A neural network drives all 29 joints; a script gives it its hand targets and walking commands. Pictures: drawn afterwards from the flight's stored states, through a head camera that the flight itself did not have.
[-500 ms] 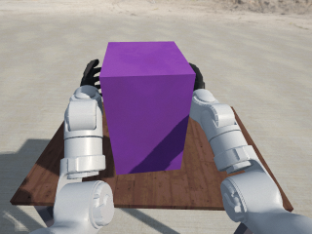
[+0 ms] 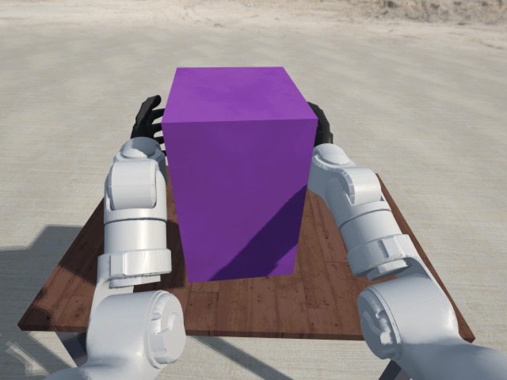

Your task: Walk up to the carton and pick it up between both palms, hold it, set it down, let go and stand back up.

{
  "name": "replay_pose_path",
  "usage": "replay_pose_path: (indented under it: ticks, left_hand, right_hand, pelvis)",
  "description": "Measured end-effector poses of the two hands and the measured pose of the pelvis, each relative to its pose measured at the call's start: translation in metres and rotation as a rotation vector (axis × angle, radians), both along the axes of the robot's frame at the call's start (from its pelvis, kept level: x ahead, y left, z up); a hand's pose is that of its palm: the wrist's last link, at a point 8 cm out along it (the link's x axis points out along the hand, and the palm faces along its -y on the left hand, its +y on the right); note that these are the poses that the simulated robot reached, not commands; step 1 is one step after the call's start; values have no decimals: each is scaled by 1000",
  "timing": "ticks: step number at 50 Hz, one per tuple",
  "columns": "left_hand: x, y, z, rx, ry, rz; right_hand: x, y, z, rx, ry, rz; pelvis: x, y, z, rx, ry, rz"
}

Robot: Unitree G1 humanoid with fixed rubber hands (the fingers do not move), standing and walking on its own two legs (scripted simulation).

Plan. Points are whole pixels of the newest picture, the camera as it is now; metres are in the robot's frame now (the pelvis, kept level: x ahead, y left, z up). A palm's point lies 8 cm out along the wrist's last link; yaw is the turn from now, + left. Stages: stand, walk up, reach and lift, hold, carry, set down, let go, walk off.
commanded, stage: hold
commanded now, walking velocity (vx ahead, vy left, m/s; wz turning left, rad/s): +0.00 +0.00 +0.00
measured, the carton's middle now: (236, 173) +0.36 +0.00 +0.22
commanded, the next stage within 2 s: none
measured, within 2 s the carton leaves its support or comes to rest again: neither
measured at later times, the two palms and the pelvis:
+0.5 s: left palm (146, 146) +0.38 +0.13 +0.27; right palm (319, 150) +0.37 -0.13 +0.26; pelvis +0.00 +0.00 +0.00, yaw +0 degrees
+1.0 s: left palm (146, 146) +0.38 +0.13 +0.26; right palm (317, 149) +0.37 -0.13 +0.25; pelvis +0.00 +0.00 +0.00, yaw +0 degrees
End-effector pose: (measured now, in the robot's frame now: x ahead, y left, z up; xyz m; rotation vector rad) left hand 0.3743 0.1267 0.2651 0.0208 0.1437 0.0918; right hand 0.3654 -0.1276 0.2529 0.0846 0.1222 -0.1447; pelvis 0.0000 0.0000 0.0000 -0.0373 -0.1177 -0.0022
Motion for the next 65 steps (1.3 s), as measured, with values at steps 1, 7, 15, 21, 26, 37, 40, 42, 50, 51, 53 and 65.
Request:
replay_pose_path:
  ticks: [1,7,15,21,26,37,40,42,50,51,53,65]
  left_hand:
    - [0,0,0,0,0,0]
    - [0,-1,2,3,1,0]
    - [0,-1,2,5,4,-1]
    - [1,-1,2,6,4,-1]
    - [2,-1,1,5,6,-1]
    - [4,1,0,6,3,0]
    - [4,1,0,6,3,0]
    - [4,1,0,7,3,0]
    - [6,1,-1,7,3,-1]
    - [6,1,-1,7,4,-1]
    - [6,1,-1,7,4,-1]
    - [4,0,-2,3,3,0]
  right_hand:
    - [0,0,0,0,0,0]
    - [-1,-1,1,0,2,0]
    - [0,-1,2,-6,5,0]
    - [1,-1,2,-9,6,0]
    - [2,-1,2,-9,7,0]
    - [4,1,2,-10,5,1]
    - [4,1,2,-8,5,1]
    - [4,1,2,-8,5,1]
    - [5,1,1,-8,6,0]
    - [5,1,1,-8,6,0]
    - [5,1,1,-8,7,0]
    - [4,0,1,-6,7,0]
  pelvis:
    - [0,0,0,0,0,0]
    - [-2,-1,0,2,4,0]
    - [-3,-2,0,3,8,2]
    - [-2,-2,0,2,11,4]
    - [-1,-1,0,2,11,5]
    - [1,0,0,0,13,6]
    - [2,1,0,-1,13,6]
    - [3,2,0,-1,12,6]
    - [5,3,0,-2,12,4]
    - [5,3,0,-2,11,4]
    - [5,3,0,-2,11,4]
    - [4,2,0,-2,11,3]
